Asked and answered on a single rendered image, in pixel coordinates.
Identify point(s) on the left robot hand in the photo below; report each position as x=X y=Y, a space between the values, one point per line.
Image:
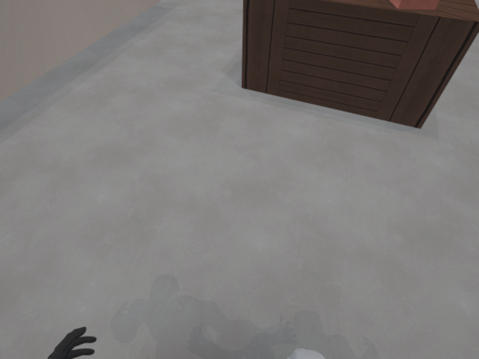
x=64 y=349

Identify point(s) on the pedestal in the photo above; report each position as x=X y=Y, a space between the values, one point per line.
x=364 y=57

